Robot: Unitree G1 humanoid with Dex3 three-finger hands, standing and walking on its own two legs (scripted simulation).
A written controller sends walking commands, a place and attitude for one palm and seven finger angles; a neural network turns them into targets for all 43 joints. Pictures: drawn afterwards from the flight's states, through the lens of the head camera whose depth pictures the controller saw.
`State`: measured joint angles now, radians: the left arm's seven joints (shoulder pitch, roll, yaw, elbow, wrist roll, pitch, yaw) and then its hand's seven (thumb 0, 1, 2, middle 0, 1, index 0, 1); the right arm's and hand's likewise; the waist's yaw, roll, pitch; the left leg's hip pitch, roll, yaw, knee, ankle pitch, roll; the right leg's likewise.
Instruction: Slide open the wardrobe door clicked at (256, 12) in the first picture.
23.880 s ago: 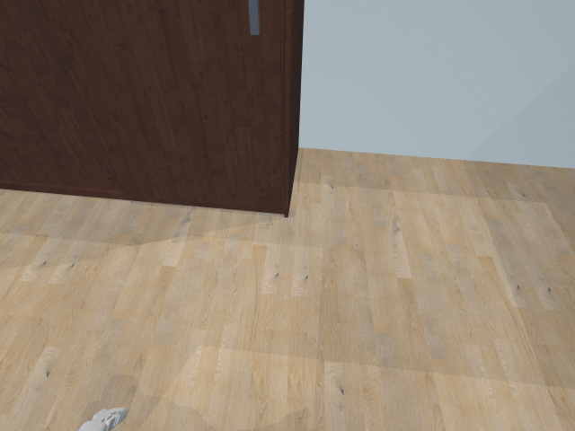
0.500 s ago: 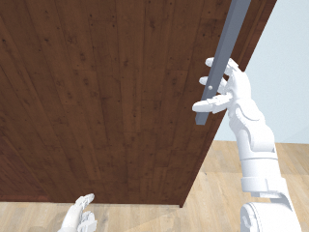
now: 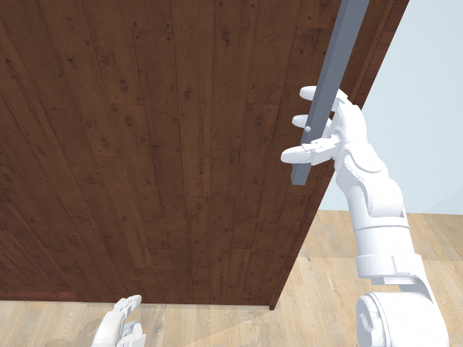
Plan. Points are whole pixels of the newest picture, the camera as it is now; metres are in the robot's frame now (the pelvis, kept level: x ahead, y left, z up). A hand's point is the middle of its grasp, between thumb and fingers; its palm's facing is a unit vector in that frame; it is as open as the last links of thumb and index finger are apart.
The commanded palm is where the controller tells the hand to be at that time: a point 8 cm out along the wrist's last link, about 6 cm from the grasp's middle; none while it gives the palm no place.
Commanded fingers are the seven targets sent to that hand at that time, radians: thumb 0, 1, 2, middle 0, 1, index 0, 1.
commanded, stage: grip the handle and tug to test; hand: right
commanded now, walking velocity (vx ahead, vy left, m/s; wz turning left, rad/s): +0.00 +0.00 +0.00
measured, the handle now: (317, 101) +0.45 -0.10 +0.25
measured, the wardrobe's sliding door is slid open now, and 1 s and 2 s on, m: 0.00 0.00 0.00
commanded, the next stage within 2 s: tug the door sideways, standing still in 1.42 s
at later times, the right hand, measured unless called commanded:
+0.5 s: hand (309, 129) +0.40 -0.09 +0.22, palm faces -0.07 +1.00 +0.00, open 8.5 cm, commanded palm +0.38 -0.14 +0.22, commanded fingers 0.00 -0.71 -0.82 0.43 1.37 0.43 1.37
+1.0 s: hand (306, 128) +0.40 -0.08 +0.22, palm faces -0.06 +1.00 +0.01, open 5.6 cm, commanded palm +0.38 -0.14 +0.22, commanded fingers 0.00 -0.90 -0.90 0.45 1.40 0.45 1.40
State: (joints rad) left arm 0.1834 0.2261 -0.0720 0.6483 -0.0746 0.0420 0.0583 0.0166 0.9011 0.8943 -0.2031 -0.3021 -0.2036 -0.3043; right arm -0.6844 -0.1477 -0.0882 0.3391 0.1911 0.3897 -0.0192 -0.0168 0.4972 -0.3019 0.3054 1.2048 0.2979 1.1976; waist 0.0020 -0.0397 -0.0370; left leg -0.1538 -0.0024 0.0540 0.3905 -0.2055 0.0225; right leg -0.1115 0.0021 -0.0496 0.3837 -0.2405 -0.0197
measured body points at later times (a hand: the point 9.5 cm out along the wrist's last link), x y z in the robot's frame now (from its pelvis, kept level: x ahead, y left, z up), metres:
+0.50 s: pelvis +0.00 +0.00 +0.00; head -0.02 +0.02 +0.45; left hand +0.17 +0.23 -0.10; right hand +0.40 -0.14 +0.23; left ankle +0.01 +0.10 -0.74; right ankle -0.02 -0.11 -0.74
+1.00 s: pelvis +0.00 +0.01 +0.00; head -0.02 +0.02 +0.45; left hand +0.17 +0.23 -0.10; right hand +0.40 -0.14 +0.22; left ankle +0.01 +0.10 -0.74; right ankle -0.02 -0.11 -0.74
